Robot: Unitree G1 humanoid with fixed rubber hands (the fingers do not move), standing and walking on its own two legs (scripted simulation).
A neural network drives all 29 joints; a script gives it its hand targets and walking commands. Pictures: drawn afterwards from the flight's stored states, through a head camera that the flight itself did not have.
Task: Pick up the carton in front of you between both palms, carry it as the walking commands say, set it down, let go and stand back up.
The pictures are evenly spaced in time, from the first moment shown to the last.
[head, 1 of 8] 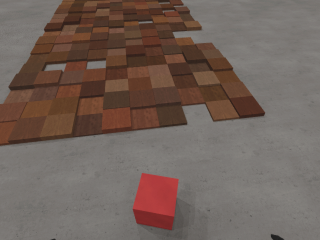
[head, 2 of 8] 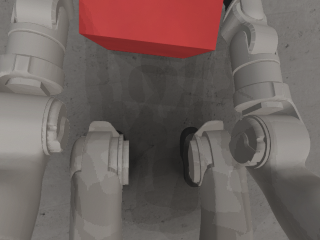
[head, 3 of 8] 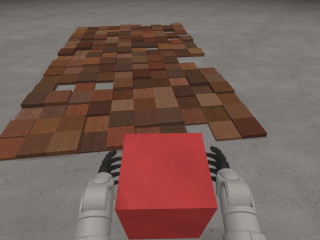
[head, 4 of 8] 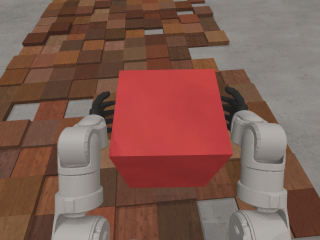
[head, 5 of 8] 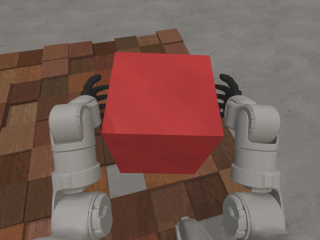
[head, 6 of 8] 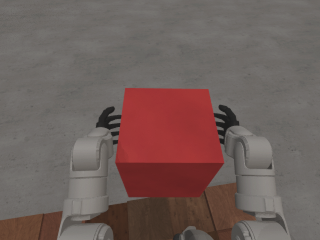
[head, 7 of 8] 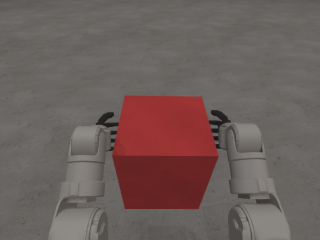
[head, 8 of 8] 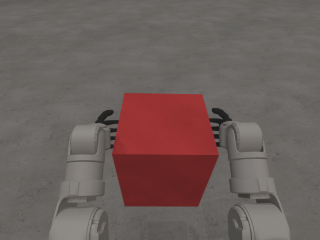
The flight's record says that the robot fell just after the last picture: no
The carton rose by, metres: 0.80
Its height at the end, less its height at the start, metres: +0.68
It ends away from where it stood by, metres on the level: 5.21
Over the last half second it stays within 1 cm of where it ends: yes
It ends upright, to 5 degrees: yes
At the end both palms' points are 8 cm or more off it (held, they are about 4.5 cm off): no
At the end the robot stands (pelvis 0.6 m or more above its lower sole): yes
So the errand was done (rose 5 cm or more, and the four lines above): no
